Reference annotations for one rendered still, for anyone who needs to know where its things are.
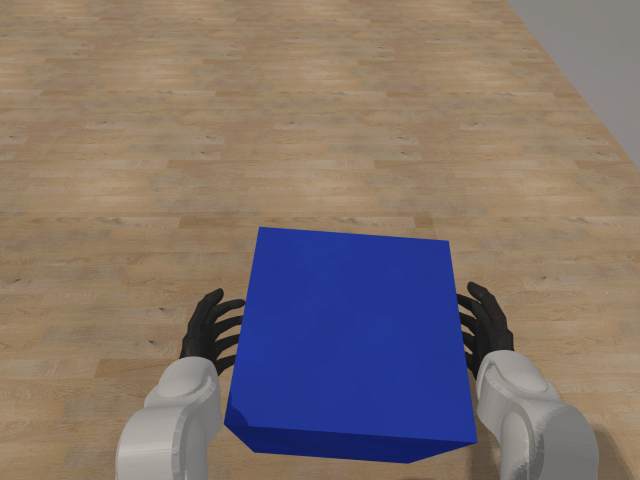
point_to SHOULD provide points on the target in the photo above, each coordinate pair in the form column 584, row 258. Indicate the right robot hand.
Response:
column 489, row 327

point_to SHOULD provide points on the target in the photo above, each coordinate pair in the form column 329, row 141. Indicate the left robot hand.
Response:
column 202, row 332

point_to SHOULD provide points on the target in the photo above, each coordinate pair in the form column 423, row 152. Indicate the robot right forearm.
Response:
column 540, row 437

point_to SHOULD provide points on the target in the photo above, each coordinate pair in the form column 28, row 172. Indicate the robot left forearm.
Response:
column 168, row 438

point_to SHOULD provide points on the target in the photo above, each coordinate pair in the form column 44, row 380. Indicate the carton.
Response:
column 351, row 347

